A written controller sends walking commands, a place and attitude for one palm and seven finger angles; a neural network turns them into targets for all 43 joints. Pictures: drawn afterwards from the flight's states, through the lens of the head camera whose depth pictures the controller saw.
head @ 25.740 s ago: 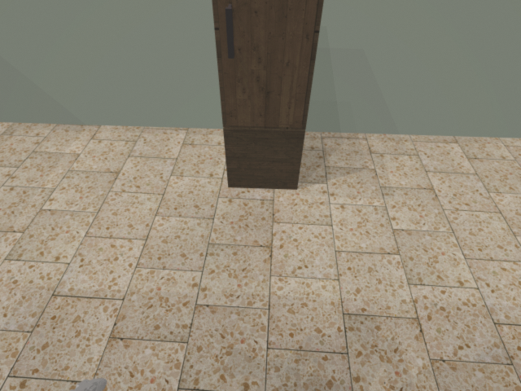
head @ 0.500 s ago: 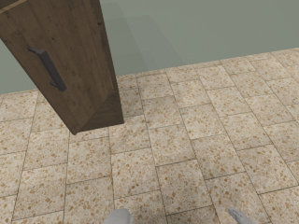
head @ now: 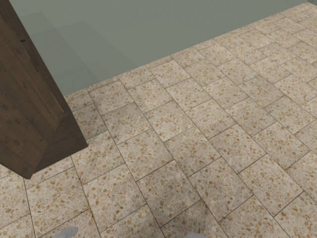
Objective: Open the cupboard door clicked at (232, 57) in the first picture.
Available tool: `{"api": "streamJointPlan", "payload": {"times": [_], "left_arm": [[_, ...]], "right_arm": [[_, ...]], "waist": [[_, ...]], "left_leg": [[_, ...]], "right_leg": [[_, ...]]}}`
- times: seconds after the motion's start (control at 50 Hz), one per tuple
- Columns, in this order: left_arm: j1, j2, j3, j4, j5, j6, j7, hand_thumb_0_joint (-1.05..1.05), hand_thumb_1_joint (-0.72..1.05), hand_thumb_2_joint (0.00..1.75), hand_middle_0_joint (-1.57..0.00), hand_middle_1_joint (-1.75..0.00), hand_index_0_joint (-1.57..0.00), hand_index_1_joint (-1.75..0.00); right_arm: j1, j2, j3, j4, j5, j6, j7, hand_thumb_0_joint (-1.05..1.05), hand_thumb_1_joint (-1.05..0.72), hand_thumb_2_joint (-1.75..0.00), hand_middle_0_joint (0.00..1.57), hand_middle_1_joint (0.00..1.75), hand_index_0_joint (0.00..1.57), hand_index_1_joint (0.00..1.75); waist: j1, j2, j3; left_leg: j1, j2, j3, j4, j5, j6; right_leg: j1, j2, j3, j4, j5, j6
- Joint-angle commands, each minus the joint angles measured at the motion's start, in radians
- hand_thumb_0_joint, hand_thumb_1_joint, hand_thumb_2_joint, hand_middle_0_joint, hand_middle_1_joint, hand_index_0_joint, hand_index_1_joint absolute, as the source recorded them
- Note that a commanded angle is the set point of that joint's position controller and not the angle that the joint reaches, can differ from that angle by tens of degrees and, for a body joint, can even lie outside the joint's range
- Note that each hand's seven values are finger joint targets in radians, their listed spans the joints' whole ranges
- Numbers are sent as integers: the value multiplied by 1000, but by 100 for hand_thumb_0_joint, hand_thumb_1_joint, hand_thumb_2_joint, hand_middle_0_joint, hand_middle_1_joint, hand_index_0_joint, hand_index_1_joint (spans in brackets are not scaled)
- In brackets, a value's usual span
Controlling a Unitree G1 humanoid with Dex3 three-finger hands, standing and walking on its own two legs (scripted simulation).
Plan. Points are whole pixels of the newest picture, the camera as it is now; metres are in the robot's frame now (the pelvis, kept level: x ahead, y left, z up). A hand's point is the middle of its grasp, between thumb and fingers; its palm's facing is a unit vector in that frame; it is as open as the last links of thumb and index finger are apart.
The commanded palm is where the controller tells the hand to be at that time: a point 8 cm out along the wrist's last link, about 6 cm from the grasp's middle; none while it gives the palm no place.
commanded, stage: walk to a spot facing it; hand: left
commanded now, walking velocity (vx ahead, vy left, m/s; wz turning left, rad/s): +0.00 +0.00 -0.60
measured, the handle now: out of the picture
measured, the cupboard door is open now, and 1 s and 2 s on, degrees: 50 50 50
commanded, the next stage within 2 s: turn to face it in 1.62 s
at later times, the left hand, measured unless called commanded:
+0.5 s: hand (96, 234) +0.15 +0.18 -0.18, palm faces -0.21 -0.96 -0.17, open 7.4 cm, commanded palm none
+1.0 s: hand (173, 139) +0.46 -0.04 -0.17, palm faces -0.58 -0.79 -0.19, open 7.4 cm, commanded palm none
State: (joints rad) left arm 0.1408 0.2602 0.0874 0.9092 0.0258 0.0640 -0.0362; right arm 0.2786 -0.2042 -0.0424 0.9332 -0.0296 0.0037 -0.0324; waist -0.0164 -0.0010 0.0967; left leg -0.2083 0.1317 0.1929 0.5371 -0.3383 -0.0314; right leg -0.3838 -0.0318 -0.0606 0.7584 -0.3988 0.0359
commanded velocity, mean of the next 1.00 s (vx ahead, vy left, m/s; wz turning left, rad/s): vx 0.30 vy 0.00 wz -0.55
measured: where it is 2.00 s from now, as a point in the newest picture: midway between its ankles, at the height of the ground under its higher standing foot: (218, 171)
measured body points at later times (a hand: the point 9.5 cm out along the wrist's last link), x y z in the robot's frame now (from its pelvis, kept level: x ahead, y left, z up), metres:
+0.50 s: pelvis +0.07 +0.00 +0.00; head +0.11 +0.02 +0.44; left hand +0.16 +0.24 -0.16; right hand +0.10 -0.27 -0.12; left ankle +0.10 +0.10 -0.74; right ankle +0.00 -0.12 -0.72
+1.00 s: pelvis +0.24 -0.11 -0.02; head +0.28 -0.13 +0.43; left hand +0.49 +0.00 -0.16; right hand +0.01 -0.21 -0.16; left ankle +0.15 +0.09 -0.64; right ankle +0.26 -0.17 -0.74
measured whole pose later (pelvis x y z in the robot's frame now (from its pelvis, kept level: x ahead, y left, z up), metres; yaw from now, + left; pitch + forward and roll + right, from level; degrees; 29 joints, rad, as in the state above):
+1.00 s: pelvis +0.24 -0.11 -0.02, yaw -35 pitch +0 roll +1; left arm 0.09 0.21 0.07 0.91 0.02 -0.04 -0.03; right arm 0.51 -0.13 -0.02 1.10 0.00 -0.01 -0.02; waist -0.04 -0.03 0.10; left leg -0.18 0.11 0.15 1.16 -0.50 -0.04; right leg -0.41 0.05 -0.14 0.69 -0.28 -0.15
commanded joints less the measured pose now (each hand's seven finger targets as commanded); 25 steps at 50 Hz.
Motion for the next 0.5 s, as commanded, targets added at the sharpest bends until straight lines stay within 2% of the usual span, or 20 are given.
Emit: {"api": "streamJointPlan", "payload": {"times": [0.0, 0.02, 0.04, 0.06, 0.08, 0.1, 0.12, 0.14, 0.16, 0.2, 0.26, 0.3, 0.34, 0.36, 0.38, 0.4, 0.42, 0.44, 0.46, 0.48], "left_arm": [[162, 148, 23, -34, 3, -52, 12, 0, 90, 90, -20, -30, -20, -30], [229, 262, 50, -12, 4, -58, 30, 0, 90, 90, -20, -30, -20, -30], [244, 255, 49, -7, -12, -54, 46, 0, 90, 90, -20, -30, -20, -30], [196, 222, 41, -19, -11, -48, 52, 0, 90, 90, -20, -30, -20, -30], [134, 189, 38, -34, -7, -48, 59, 0, 90, 90, -20, -30, -20, -30], [94, 160, 28, -50, -12, -48, 59, 0, 90, 90, -20, -30, -20, -30], [74, 144, 22, -61, -12, -51, 59, 0, 90, 90, -20, -30, -20, -30], [65, 138, 23, -61, -9, -56, 57, 0, 90, 90, -20, -30, -20, -30], [61, 146, 22, -67, -7, -59, 54, 0, 90, 90, -20, -30, -20, -30], [66, 150, 25, -65, -5, -66, 46, 0, 90, 90, -20, -30, -20, -30], [100, 159, 30, -54, 0, -76, 37, 0, 90, 90, -20, -30, -20, -30], [116, 158, 35, -47, 2, -80, 32, 0, 90, 90, -20, -30, -20, -30], [129, 157, 39, -42, 5, -83, 30, 0, 90, 90, -20, -30, -20, -30], [118, 161, 41, -44, 2, -82, 27, 0, 90, 90, -20, -30, -20, -30], [100, 149, 42, -46, 0, -81, 26, 0, 90, 90, -20, -30, -20, -30], [75, 139, 40, -52, -5, -80, 24, 0, 90, 90, -20, -30, -20, -30], [53, 91, 29, -66, -7, -82, 21, 0, 90, 90, -20, -30, -20, -30], [55, 17, 13, -82, -16, -84, 10, 0, 90, 90, -20, -30, -20, -30], [-16, 24, 12, -120, -11, -91, 5, 0, 90, 90, -20, -30, -20, -30], [-68, 48, 20, -137, 0, -93, -5, 0, 90, 90, -20, -30, -20, -30]], "right_arm": [[9, -173, -53, -67, 20, -7, 5, 0, -90, -90, 20, 30, 20, 30], [-63, -93, -28, -124, 23, -5, 7, 0, -90, -90, 20, 30, 20, 30], [-65, -130, -32, -124, 21, 14, -4, 0, -90, -90, 20, 30, 20, 30], [-91, -108, -32, -116, 23, 18, -1, 0, -90, -90, 20, 30, 20, 30], [-89, -112, -34, -100, 20, 20, -1, 0, -90, -90, 20, 30, 20, 30], [-90, -121, -36, -89, 18, 24, 4, 0, -90, -90, 20, 30, 20, 30], [-84, -116, -38, -85, 13, 29, 11, 0, -90, -90, 20, 30, 20, 30], [-72, -106, -38, -77, 9, 28, 18, 0, -90, -90, 20, 30, 20, 30], [-61, -104, -38, -75, 7, 29, 22, 0, -90, -90, 20, 30, 20, 30], [-83, -103, -42, -82, 3, 27, 30, 0, -90, -90, 20, 30, 20, 30], [-128, -105, -46, -108, 5, 9, 36, 0, -90, -90, 20, 30, 20, 30], [-151, -98, -46, -119, 7, -6, 37, 0, -90, -90, 20, 30, 20, 30], [-148, -92, -45, -127, 13, -23, 34, 0, -90, -90, 20, 30, 20, 30], [-119, -90, -44, -121, 13, -29, 32, 0, -90, -90, 20, 30, 20, 30], [-82, -88, -42, -107, 13, -37, 28, 0, -90, -90, 20, 30, 20, 30], [-18, -100, -42, -83, 13, -45, 23, 0, -90, -90, 20, 30, 20, 30], [77, -140, -49, -53, 12, -56, 9, 0, -90, -90, 20, 30, 20, 30], [178, -240, -73, -28, -3, -62, 1, 0, -90, -90, 20, 30, 20, 30], [261, -291, -77, -24, -12, -64, -6, 0, -90, -90, 20, 30, 20, 30], [218, -269, -69, -42, -11, -60, -7, 0, -90, -90, 20, 30, 20, 30]], "waist": [[82, -53, -226], [120, -350, -199], [124, -295, -212], [104, -216, -126], [73, -264, -132], [55, -229, -117], [39, -188, -115], [31, -151, -133], [23, -135, -129], [26, -116, -92], [47, -145, -60], [59, -159, -50], [61, -154, -57], [45, -153, -64], [24, -157, -71], [-11, -133, -84], [-57, -26, -113], [-103, 287, -156], [-131, 335, -135], [-108, 155, -44]], "left_leg": [[-129, 102, -2, 260, 321, 3], [-380, -65, 8, 518, -319, -46], [-391, -42, -155, 623, -326, -33], [-441, -24, -182, 654, -265, -32], [-447, -14, -190, 663, -199, -43], [-422, -15, -196, 663, -132, -51], [-381, -21, -192, 644, -92, -55], [-351, -32, -181, 610, -58, -55], [-335, -38, -171, 585, -36, -56], [-325, -50, -165, 521, -12, -57], [-331, -63, -166, 395, -37, -52], [-303, -83, -162, 298, -62, -45], [-249, -101, -168, 203, -99, -33], [-190, -117, -159, 145, -79, -28], [-93, -128, -154, 56, -35, -26], [59, -136, -136, -50, 31, -24], [261, -68, -188, -153, -5, -8], [418, 191, -515, -274, -249, 59], [366, 398, -758, -378, -330, 160], [256, 410, -730, -408, -304, 205]], "right_leg": [[422, -128, 162, -357, 477, -93], [479, -368, 499, -375, 906, -211], [442, -391, 475, -366, 890, -274], [387, -332, 420, -378, 747, -281], [360, -265, 427, -377, 668, -257], [316, -227, 375, -392, 580, -231], [259, -207, 358, -418, 461, -218], [248, -180, 352, -432, 356, -209], [217, -176, 352, -460, 241, -209], [169, -163, 384, -512, 34, -214], [174, -165, 448, -545, -106, -235], [174, -162, 479, -543, -122, -244], [175, -166, 522, -513, -87, -251], [147, -152, 512, -500, -84, -246], [96, -122, 493, -466, -80, -225], [-1, -84, 458, -422, -96, -192], [-142, -21, 395, -307, -89, -148], [-343, 120, 231, -4, -155, -88], [-432, 93, 115, 241, -201, -55], [-442, 7, 146, 340, -131, -52]]}}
